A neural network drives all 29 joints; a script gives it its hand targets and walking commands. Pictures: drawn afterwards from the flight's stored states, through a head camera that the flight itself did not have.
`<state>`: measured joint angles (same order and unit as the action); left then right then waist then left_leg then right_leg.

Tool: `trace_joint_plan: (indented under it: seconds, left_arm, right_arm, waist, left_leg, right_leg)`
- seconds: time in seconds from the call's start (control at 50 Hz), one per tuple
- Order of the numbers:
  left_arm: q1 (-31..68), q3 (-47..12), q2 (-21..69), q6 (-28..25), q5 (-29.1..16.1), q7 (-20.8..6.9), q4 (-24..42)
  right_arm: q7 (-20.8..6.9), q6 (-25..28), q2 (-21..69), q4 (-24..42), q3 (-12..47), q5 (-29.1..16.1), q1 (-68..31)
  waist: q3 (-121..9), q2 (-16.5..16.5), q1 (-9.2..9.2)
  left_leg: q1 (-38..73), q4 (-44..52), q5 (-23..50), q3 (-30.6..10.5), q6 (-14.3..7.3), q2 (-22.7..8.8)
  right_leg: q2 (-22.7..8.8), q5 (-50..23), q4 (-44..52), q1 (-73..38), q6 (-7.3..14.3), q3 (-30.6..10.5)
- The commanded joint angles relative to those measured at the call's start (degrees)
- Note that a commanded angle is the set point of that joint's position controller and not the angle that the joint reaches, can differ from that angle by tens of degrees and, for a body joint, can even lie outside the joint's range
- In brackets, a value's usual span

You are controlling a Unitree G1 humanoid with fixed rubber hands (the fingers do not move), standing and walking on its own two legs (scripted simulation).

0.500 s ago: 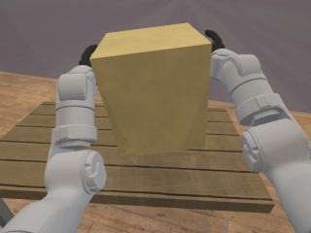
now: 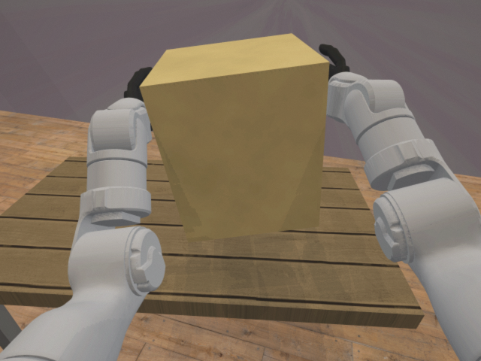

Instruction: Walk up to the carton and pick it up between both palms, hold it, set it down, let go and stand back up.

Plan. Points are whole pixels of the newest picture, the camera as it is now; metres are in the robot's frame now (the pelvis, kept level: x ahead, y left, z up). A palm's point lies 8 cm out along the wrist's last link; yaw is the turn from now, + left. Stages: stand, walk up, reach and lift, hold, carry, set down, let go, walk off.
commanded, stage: hold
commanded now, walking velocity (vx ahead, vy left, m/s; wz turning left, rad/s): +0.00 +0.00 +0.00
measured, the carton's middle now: (240, 136) +0.37 +0.00 +0.28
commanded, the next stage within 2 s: none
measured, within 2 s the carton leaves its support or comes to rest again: neither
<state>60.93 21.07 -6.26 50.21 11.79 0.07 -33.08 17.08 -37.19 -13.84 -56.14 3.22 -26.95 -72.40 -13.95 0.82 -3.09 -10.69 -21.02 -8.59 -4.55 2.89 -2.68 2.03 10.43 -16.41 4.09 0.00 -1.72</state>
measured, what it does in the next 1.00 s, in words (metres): stands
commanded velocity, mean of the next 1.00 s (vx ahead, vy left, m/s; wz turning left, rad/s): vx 0.00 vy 0.00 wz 0.00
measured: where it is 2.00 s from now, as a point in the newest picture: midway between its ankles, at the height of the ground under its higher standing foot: outside the picture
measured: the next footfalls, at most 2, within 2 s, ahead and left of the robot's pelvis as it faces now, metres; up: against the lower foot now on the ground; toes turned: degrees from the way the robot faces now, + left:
none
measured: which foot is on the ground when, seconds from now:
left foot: down 0.00-1.00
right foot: down 0.00-1.00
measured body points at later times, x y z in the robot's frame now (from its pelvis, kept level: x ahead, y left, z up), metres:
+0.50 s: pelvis +0.00 +0.00 +0.00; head -0.11 +0.02 +0.44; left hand +0.38 +0.16 +0.32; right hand +0.38 -0.14 +0.36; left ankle +0.03 +0.15 -0.75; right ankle -0.02 -0.12 -0.75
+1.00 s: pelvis +0.01 +0.00 +0.00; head -0.10 +0.02 +0.44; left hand +0.39 +0.16 +0.32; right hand +0.39 -0.14 +0.35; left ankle +0.03 +0.15 -0.75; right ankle -0.02 -0.12 -0.75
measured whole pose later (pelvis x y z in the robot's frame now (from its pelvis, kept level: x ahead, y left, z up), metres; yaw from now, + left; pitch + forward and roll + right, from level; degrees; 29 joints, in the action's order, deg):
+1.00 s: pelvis +0.01 +0.00 +0.00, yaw +0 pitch -2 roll -2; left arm 58.9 19.6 -6.2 50.6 11.1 0.7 -30.2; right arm 17.6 -37.6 -14.1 -53.6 4.7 -28.3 -70.8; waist -14.1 0.7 -3.4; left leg -10.8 -21.5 -9.3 -5.1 3.0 -2.7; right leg 2.4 10.4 -15.4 3.5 0.1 -2.1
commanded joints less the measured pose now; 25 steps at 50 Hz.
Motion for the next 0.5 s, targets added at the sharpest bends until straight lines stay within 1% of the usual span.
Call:
trace_joint_plan:
  seconds: [0.0,0.02,0.04,0.06,0.08,0.1,0.12,0.14,0.16,0.18,0.2,0.22,0.24,0.26,0.28,0.3,0.32,0.34,0.36,0.38,0.4,0.42,0.44,0.46,0.48]
  left_arm:
    - [45.25,-16.49,30.79,-5.12,-10.20,-7.05,8.15]
    - [44.38,-16.60,30.45,-5.07,-10.27,-6.96,8.18]
    - [44.06,-17.89,31.40,-5.10,-10.79,-6.92,8.78]
    - [44.27,-18.21,32.10,-5.07,-11.72,-6.96,8.75]
    - [43.28,-17.76,31.03,-5.12,-10.73,-6.77,7.79]
    - [43.77,-17.30,31.10,-4.92,-10.65,-6.95,7.12]
    - [42.71,-15.36,29.47,-4.88,-9.44,-7.16,5.68]
    - [43.66,-17.01,30.69,-5.31,-10.79,-7.23,7.08]
    - [44.89,-17.50,31.42,-5.56,-11.21,-7.14,8.49]
    - [44.74,-17.04,31.26,-5.27,-10.60,-7.15,7.86]
    - [44.76,-17.57,31.36,-5.23,-10.81,-7.09,7.65]
    - [44.44,-17.27,31.46,-5.23,-10.69,-6.95,7.76]
    - [46.56,-18.51,32.24,-5.56,-11.12,-6.78,11.12]
    - [46.54,-18.02,31.57,-5.41,-11.16,-6.67,9.33]
    - [45.74,-18.17,31.66,-5.57,-11.08,-6.37,9.08]
    - [45.52,-17.85,31.67,-5.55,-10.90,-6.35,7.92]
    - [44.74,-18.48,31.78,-5.39,-11.37,-6.31,9.09]
    - [44.95,-18.48,31.95,-5.18,-11.28,-6.48,8.08]
    - [45.47,-18.22,31.54,-5.48,-10.63,-6.43,10.04]
    - [45.54,-17.90,31.20,-5.35,-10.78,-6.33,8.83]
    - [43.60,-17.99,31.84,-5.13,-11.07,-6.46,8.70]
    - [44.11,-17.60,31.65,-5.21,-10.77,-6.56,7.79]
    - [45.46,-17.02,31.36,-5.21,-10.53,-6.70,7.21]
    - [45.42,-17.89,31.05,-5.50,-11.08,-6.53,9.08]
    - [45.05,-16.54,30.75,-5.33,-10.51,-6.58,6.38]
  right_arm:
    - [-8.68,0.16,35.57,16.73,4.72,-10.25,-40.98]
    - [-8.57,0.07,36.42,18.12,5.21,-9.94,-39.56]
    - [-8.49,0.43,36.67,19.53,6.00,-9.89,-40.22]
    - [-8.41,0.29,36.15,18.33,5.77,-10.50,-40.06]
    - [-8.35,0.23,36.56,19.21,6.36,-10.84,-39.69]
    - [-8.30,-0.29,35.45,16.21,4.95,-9.74,-37.72]
    - [-8.63,-0.68,35.35,15.08,5.16,-9.47,-37.64]
    - [-8.62,0.07,36.31,18.47,5.86,-9.71,-39.66]
    - [-8.61,-0.19,37.14,17.55,5.88,-9.92,-39.54]
    - [-8.61,-0.02,36.24,17.35,5.50,-9.95,-40.20]
    - [-8.59,0.08,35.67,18.10,5.22,-10.39,-40.33]
    - [-8.61,0.18,36.28,17.73,5.68,-10.00,-40.20]
    - [-8.75,0.48,36.53,19.03,5.48,-10.53,-40.75]
    - [-8.84,0.25,35.64,17.62,4.65,-10.42,-40.32]
    - [-8.90,0.42,36.71,19.05,5.49,-10.05,-40.36]
    - [-8.75,0.43,37.27,19.32,5.83,-10.47,-41.32]
    - [-8.67,0.21,36.68,18.75,5.59,-10.19,-39.43]
    - [-8.62,-0.25,35.82,16.14,4.65,-9.82,-37.84]
    - [-8.82,0.12,36.44,18.03,5.20,-10.33,-39.46]
    - [-8.94,0.17,36.91,18.19,5.68,-10.17,-39.42]
    - [-8.87,0.00,35.32,17.72,5.16,-10.32,-38.53]
    - [-8.87,-0.14,35.41,16.32,4.93,-10.05,-38.71]
    - [-8.94,-0.13,34.93,15.21,4.21,-9.64,-39.33]
    - [-8.92,0.42,35.63,18.91,4.57,-9.80,-40.20]
    - [-8.95,-0.01,35.66,16.33,5.24,-10.12,-40.16]
  waist:
    - [-13.58,-3.98,-0.06]
    - [-13.61,-2.69,-0.20]
    - [-16.71,-3.33,-0.30]
    - [-15.40,-4.01,-0.49]
    - [-15.65,-2.69,-0.03]
    - [-13.00,-3.09,-1.26]
    - [-10.48,-1.54,-0.21]
    - [-14.11,-1.33,-0.33]
    - [-14.22,-2.03,-0.32]
    - [-14.05,-3.40,-0.30]
    - [-12.96,-3.29,-0.79]
    - [-13.74,-2.66,-0.41]
    - [-15.68,-4.86,0.15]
    - [-14.12,-4.65,-0.14]
    - [-15.29,-3.50,-0.49]
    - [-15.02,-3.46,0.42]
    - [-16.09,-4.05,-0.98]
    - [-13.45,-4.60,-1.08]
    - [-14.63,-4.27,0.16]
    - [-15.27,-4.19,-0.28]
    - [-14.52,-4.44,-0.68]
    - [-13.20,-4.41,-0.27]
    - [-12.03,-3.97,-0.50]
    - [-14.45,-2.50,-0.40]
    - [-12.44,-2.21,-0.06]
  left_leg:
    - [9.11,0.96,9.10,2.63,0.73,4.44]
    - [9.15,0.65,9.59,2.69,0.74,4.29]
    - [11.00,0.14,11.87,2.86,1.22,4.28]
    - [10.48,-0.24,13.16,2.67,1.53,4.19]
    - [10.61,-0.41,12.51,2.85,1.10,4.25]
    - [9.92,0.45,10.79,2.75,0.93,4.32]
    - [8.94,1.00,8.51,3.08,0.67,4.28]
    - [9.10,0.75,9.54,2.96,0.22,4.33]
    - [9.03,0.69,9.98,3.05,0.67,4.21]
    - [9.47,0.52,9.95,3.04,0.96,4.44]
    - [9.28,0.39,10.28,3.04,1.15,4.32]
    - [9.67,0.47,10.10,2.77,0.87,4.37]
    - [9.56,-0.06,11.39,2.65,1.34,4.15]
    - [9.31,0.03,10.58,2.70,1.57,4.08]
    - [9.81,-0.18,10.51,2.72,1.20,4.21]
    - [9.37,-0.18,10.35,2.89,0.70,4.28]
    - [10.33,-0.24,10.79,2.68,0.97,4.23]
    - [9.29,0.27,9.16,2.47,1.05,4.20]
    - [9.50,0.03,10.20,2.60,1.26,3.96]
    - [10.41,-0.05,10.52,2.78,1.29,4.14]
    - [10.17,0.15,11.41,2.47,1.37,3.95]
    - [9.18,0.03,10.15,2.64,1.18,3.90]
    - [8.49,0.82,8.59,2.55,1.25,4.00]
    - [8.39,0.55,8.75,2.39,0.92,4.11]
    - [8.33,0.68,8.53,2.37,0.90,3.96]
  right_leg:
    - [2.96,-6.66,2.82,1.42,-2.60,0.39]
    - [2.94,-8.09,2.64,0.00,-2.84,0.30]
    - [3.16,-9.72,2.53,0.37,-2.58,0.52]
    - [3.33,-10.52,2.42,0.34,-2.44,0.39]
    - [3.32,-10.32,2.67,1.10,-2.75,0.55]
    - [3.14,-8.96,3.00,1.38,-2.77,0.50]
    - [3.18,-6.02,3.21,1.99,-2.56,0.54]
    - [2.98,-7.96,2.84,0.67,-2.71,0.37]
    - [3.04,-8.38,2.61,0.85,-2.67,0.50]
    - [2.93,-7.73,2.82,1.27,-2.52,0.42]
    - [3.05,-7.39,2.98,1.42,-2.37,0.47]
    - [3.09,-7.49,3.02,0.83,-2.46,0.61]
    - [3.25,-8.23,2.40,0.69,-2.33,0.30]
    - [3.08,-7.27,2.83,2.06,-2.15,0.29]
    - [3.10,-8.00,3.01,1.58,-2.53,0.62]
    - [3.02,-8.00,3.13,2.36,-2.51,0.08]
    - [2.91,-8.98,2.86,1.54,-2.62,0.30]
    - [2.83,-6.97,2.93,2.22,-2.56,0.15]
    - [2.99,-7.43,2.53,1.92,-2.26,0.10]
    - [3.00,-8.18,2.93,1.40,-2.51,0.32]
    - [3.33,-8.42,2.83,1.71,-2.25,0.51]
    - [2.86,-7.75,2.87,1.85,-2.07,-0.18]
    - [3.30,-5.52,3.09,2.60,-2.03,0.23]
    - [3.17,-6.86,2.63,0.73,-2.48,0.44]
    - [3.22,-6.06,2.82,1.60,-2.37,0.55]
